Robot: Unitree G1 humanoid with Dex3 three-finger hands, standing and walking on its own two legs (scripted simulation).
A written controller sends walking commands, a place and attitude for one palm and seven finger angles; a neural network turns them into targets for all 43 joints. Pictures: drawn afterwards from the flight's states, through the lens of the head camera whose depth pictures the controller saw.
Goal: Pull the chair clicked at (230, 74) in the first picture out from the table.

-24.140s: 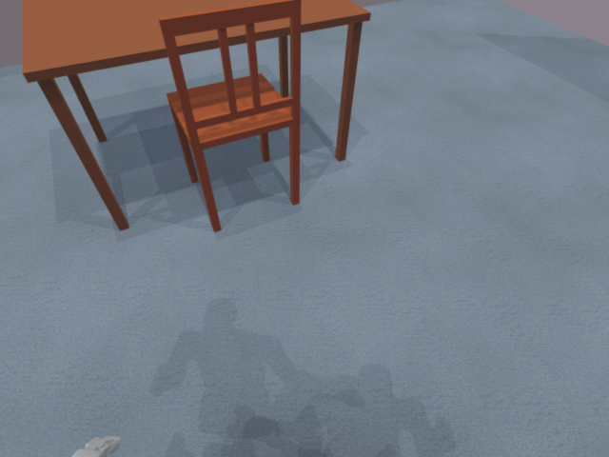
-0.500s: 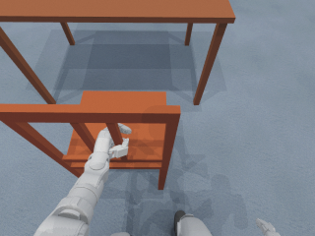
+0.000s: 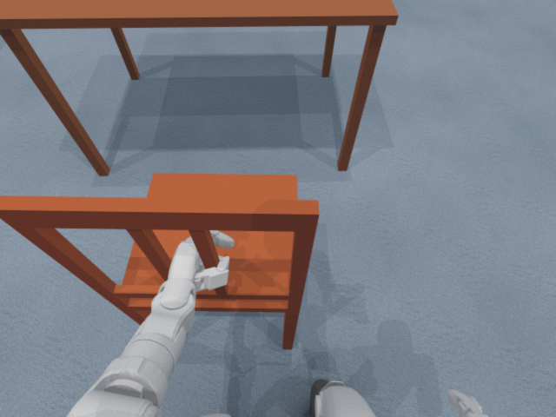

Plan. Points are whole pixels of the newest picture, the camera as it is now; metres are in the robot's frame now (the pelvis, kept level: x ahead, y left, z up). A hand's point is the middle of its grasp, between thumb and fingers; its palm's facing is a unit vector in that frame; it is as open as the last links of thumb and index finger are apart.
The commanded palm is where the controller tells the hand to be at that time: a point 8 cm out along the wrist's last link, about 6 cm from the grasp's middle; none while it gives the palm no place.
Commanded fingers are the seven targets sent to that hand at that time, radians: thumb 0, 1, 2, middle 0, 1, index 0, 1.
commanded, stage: stop walking, hand still on the chair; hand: left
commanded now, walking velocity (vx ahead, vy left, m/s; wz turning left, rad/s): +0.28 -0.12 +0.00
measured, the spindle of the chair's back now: (162, 262) +0.36 +0.21 -0.08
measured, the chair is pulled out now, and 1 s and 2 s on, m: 0.59 0.67 0.67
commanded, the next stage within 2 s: open the thumb and straighten the fingers in 0.78 s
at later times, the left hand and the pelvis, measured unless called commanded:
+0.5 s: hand (211, 320) +0.26 +0.11 -0.06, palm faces -0.10 -0.98 -0.15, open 5.4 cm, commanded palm +0.24 +0.16 -0.05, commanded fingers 0.00 0.90 0.90 -0.50 -1.45 -0.50 -1.45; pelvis +0.00 +0.01 +0.01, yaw -2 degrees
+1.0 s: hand (210, 317) +0.26 +0.11 -0.06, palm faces -0.05 -0.99 -0.09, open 5.6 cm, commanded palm +0.24 +0.17 -0.04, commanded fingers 0.00 0.05 0.49 -0.50 -1.45 -0.50 -1.45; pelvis +0.01 +0.00 +0.00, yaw +1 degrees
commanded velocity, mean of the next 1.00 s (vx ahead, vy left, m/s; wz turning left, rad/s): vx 0.04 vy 0.00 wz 0.00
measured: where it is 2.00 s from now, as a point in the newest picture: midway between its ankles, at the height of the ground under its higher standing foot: outside the picture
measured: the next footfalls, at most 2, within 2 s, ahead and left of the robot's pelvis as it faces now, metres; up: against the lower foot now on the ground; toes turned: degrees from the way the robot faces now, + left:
right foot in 0.10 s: +0.08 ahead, -0.13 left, +0.00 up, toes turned -1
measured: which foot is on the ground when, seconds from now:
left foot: down 0.00-1.00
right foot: up 0.00-0.08, down 0.10-1.00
